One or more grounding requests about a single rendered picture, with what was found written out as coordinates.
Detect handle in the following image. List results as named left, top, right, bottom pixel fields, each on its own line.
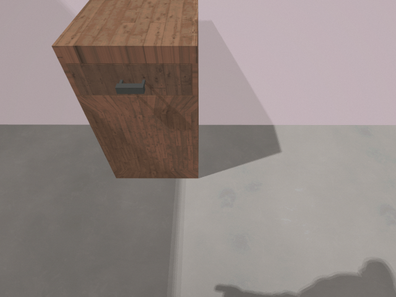
left=115, top=80, right=145, bottom=94

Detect cabinet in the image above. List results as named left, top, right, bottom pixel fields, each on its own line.
left=52, top=0, right=199, bottom=178

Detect drawer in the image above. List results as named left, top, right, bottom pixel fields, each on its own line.
left=67, top=63, right=192, bottom=95

